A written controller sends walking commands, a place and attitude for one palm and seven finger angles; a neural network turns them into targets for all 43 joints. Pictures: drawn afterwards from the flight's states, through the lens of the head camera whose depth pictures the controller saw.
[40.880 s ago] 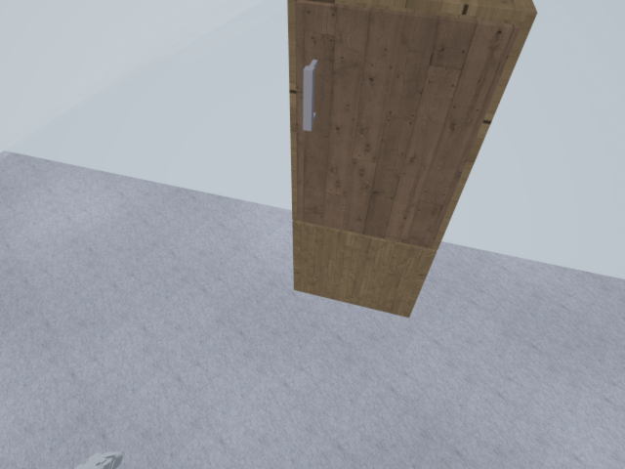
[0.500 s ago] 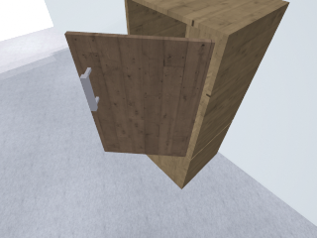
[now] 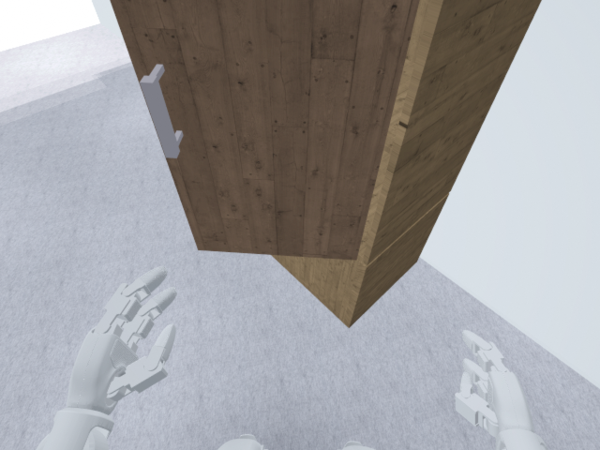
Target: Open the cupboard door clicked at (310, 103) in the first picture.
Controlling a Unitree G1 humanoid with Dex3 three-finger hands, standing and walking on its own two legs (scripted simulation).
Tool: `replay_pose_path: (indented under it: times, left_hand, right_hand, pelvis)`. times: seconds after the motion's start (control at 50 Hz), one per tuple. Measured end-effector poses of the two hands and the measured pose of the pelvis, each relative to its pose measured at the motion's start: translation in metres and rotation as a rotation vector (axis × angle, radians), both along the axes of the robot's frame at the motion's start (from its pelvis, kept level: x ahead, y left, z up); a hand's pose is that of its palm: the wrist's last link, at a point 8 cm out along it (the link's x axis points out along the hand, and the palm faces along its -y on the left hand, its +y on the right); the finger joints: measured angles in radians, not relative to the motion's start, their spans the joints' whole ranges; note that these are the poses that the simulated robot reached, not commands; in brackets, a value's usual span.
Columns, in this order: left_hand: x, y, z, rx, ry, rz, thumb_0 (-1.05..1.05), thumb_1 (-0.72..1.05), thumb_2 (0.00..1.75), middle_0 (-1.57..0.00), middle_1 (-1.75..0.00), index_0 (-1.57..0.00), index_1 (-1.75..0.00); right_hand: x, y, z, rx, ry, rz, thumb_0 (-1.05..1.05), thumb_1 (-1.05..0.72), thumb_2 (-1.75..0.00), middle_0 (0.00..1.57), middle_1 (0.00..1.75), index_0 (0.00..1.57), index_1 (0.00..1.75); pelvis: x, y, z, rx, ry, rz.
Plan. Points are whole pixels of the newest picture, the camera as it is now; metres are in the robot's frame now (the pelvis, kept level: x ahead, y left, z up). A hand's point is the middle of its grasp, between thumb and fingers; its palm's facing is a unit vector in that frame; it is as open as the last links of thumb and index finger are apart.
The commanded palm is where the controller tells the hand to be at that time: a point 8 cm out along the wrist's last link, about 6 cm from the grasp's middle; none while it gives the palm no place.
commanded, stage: raise the hand with hooked fingers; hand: left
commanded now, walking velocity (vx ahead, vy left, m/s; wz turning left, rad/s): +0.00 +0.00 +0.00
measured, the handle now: (165, 113) +0.58 +0.25 +0.13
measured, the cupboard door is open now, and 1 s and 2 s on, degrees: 43 43 43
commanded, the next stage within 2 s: move the hooked fingers beside the handle in 1.76 s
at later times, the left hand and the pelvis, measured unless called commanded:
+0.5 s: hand (103, 331) +0.24 +0.24 +0.07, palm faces +0.02 -1.00 -0.04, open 11.1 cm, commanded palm +0.21 +0.29 +0.08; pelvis +0.00 +0.02 +0.02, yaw +1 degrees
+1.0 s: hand (54, 279) +0.27 +0.29 +0.12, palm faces +0.03 -1.00 -0.04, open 13.7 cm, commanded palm +0.25 +0.34 +0.13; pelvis +0.01 +0.03 +0.04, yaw +1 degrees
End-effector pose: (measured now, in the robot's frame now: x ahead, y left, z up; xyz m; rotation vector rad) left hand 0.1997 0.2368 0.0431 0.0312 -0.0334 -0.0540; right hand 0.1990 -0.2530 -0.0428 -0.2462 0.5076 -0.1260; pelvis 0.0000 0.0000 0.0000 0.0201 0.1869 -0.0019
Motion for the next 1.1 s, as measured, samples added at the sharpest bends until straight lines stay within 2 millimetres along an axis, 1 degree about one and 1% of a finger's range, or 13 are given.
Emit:
replay_pose_path:
  times: [0.04,0.08,0.12,0.16,0.24,0.34,0.44,0.52,0.6,0.68,0.9,1.0,1.1]
  left_hand:
    - [-0.013,0.004,-0.016,-0.035,0.067,0.012,0.01,0.65,0.79,-0.22,-0.46,-0.22,-0.46]
    - [-0.027,0.011,-0.027,-0.054,0.124,0.065,0.01,0.6,0.77,-0.22,-0.49,-0.23,-0.49]
    - [-0.036,0.018,-0.026,-0.047,0.141,0.123,0.01,0.56,0.75,-0.23,-0.52,-0.23,-0.52]
    - [-0.039,0.024,-0.017,-0.019,0.113,0.15,0.01,0.51,0.73,-0.23,-0.55,-0.23,-0.55]
    - [-0.024,0.031,0.004,0.023,0.03,0.11,0.01,0.42,0.69,-0.23,-0.61,-0.24,-0.61]
    - [0.003,0.039,0.015,0.017,0.073,0.036,0.01,0.3,0.64,-0.24,-0.68,-0.25,-0.68]
    - [0.015,0.052,0.026,0.009,0.107,0.055,0.01,0.19,0.59,-0.25,-0.76,-0.26,-0.76]
    - [0.017,0.061,0.035,0.016,0.076,0.075,0.01,0.09,0.55,-0.26,-0.82,-0.26,-0.81]
    - [0.019,0.066,0.041,0.019,0.059,0.071,0.0,0.0,0.51,-0.26,-0.88,-0.27,-0.87]
    - [0.024,0.071,0.046,0.02,0.055,0.064,0.0,-0.09,0.47,-0.27,-0.94,-0.28,-0.94]
    - [0.042,0.097,0.073,0.016,0.033,0.089,0.0,-0.35,0.36,-0.29,-1.1,-0.29,-1.1]
    - [0.051,0.106,0.084,0.012,0.041,0.089,-0.01,-0.44,0.33,-0.3,-1.16,-0.3,-1.16]
    - [0.059,0.115,0.095,0.012,0.037,0.096,-0.01,-0.48,0.31,-0.3,-1.18,-0.3,-1.18]
  right_hand:
    - [0.011,0.001,0.002,-0.011,-0.037,0.008,0.01,-0.9,-0.9,0.2,0.3,0.2,0.3]
    - [0.017,0.006,0.003,-0.019,-0.05,0.016,0.01,-0.9,-0.9,0.2,0.3,0.2,0.3]
    - [0.019,0.012,0.002,-0.024,-0.041,0.028,0.01,-0.9,-0.9,0.2,0.3,0.2,0.3]
    - [0.016,0.021,-0.002,-0.028,-0.014,0.047,0.01,-0.9,-0.9,0.2,0.3,0.2,0.3]
    - [0.001,0.036,-0.016,-0.011,0.063,0.072,0.01,-0.9,-0.9,0.2,0.3,0.2,0.3]
    - [-0.028,0.047,-0.027,0.038,0.153,0.032,0.02,-0.9,-0.9,0.2,0.3,0.2,0.3]
    - [-0.051,0.045,-0.024,0.049,0.19,-0.025,0.02,-0.9,-0.9,0.2,0.31,0.2,0.3]
    - [-0.059,0.037,-0.019,0.02,0.199,-0.043,0.02,-0.9,-0.9,0.2,0.31,0.2,0.3]
    - [-0.057,0.03,-0.011,-0.014,0.189,-0.046,0.02,-0.9,-0.9,0.2,0.31,0.2,0.3]
    - [-0.048,0.03,-0.002,-0.035,0.158,-0.04,0.02,-0.9,-0.9,0.2,0.3,0.2,0.3]
    - [-0.021,0.053,0.018,-0.01,0.082,0.012,0.02,-0.9,-0.9,0.2,0.3,0.2,0.3]
    - [-0.018,0.06,0.019,0.005,0.086,0.028,0.02,-0.9,-0.9,0.2,0.3,0.2,0.3]
    - [-0.021,0.06,0.018,0.006,0.107,0.026,0.02,-0.9,-0.9,0.2,0.31,0.2,0.3]
  pelvis:
    - [-0.002,0.0,-0.008,-0.004,0.005,0.004]
    - [-0.002,0.0,-0.011,-0.013,0.005,0.012]
    - [-0.002,0.0,-0.011,-0.025,0.001,0.022]
    - [-0.001,0.0,-0.01,-0.037,-0.001,0.033]
    - [-0.003,0.001,-0.008,-0.057,-0.003,0.051]
    - [-0.002,0.006,0.002,-0.059,-0.006,0.042]
    - [0.003,0.014,0.012,-0.052,-0.016,0.024]
    - [0.005,0.019,0.016,-0.05,-0.022,0.019]
    - [0.006,0.024,0.018,-0.052,-0.034,0.022]
    - [0.007,0.027,0.021,-0.054,-0.05,0.025]
    - [0.01,0.032,0.033,-0.056,-0.096,0.031]
    - [0.011,0.032,0.037,-0.054,-0.108,0.032]
    - [0.013,0.032,0.041,-0.053,-0.118,0.032]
